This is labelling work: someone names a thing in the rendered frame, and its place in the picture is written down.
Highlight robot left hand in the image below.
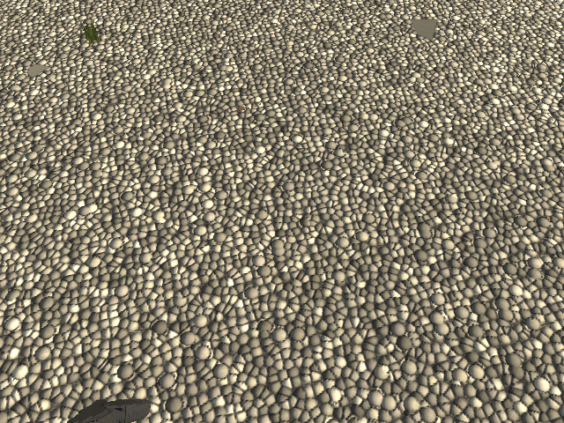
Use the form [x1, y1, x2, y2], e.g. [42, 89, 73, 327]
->
[67, 399, 151, 423]

